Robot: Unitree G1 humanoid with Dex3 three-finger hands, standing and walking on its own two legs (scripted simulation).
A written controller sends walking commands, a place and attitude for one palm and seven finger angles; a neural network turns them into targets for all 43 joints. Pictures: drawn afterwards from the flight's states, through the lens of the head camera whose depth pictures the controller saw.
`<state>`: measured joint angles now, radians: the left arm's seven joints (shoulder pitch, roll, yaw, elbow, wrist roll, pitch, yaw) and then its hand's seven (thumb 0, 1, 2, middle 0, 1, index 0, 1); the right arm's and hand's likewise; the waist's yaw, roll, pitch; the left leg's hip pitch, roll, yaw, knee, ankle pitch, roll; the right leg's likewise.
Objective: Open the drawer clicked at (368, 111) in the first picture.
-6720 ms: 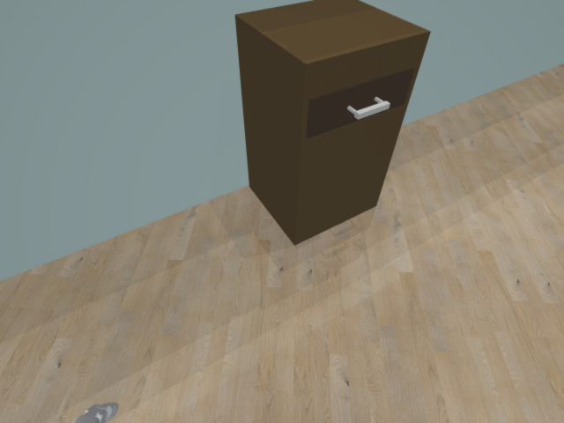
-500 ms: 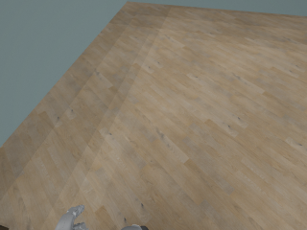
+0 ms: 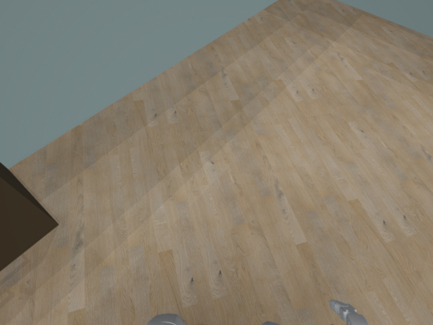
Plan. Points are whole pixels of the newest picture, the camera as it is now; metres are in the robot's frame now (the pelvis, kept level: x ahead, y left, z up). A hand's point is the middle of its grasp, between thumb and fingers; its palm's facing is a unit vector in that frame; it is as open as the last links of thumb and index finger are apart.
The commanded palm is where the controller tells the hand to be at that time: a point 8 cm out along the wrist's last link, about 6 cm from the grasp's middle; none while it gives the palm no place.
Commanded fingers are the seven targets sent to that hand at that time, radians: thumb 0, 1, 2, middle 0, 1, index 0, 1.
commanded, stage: turn to face it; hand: left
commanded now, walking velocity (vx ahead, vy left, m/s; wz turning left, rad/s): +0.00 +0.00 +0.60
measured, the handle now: out of the picture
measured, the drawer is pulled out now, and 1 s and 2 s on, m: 0.00 0.00 0.00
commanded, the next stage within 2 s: take the last steps up to it in 1.58 s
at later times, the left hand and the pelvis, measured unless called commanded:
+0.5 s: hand out of the picture +0.09 +0.19 -0.12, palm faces +0.27 -0.91 -0.30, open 7.4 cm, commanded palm none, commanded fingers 0.00 0.90 0.90 -0.20 -0.30 -0.20 -0.30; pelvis +0.01 -0.04 +0.01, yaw +18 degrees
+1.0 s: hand out of the picture -0.11 +0.21 -0.17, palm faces +0.61 -0.75 -0.24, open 7.4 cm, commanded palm none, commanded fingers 0.00 0.90 0.90 -0.20 -0.30 -0.20 -0.30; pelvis -0.02 +0.00 +0.01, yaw +36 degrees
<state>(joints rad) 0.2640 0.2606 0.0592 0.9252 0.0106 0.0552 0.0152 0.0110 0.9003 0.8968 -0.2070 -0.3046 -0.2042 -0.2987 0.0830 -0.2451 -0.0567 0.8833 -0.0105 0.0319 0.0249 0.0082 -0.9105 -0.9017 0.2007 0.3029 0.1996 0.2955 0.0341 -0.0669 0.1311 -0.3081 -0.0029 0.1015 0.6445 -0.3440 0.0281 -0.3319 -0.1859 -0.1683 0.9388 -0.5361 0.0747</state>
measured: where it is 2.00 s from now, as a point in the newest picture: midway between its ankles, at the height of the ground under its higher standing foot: outside the picture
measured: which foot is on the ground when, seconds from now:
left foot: down 0.00-0.42, up 0.44-0.84, down 0.86-1.00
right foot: up 0.00-0.40, down 0.42-0.86, up 0.88-1.00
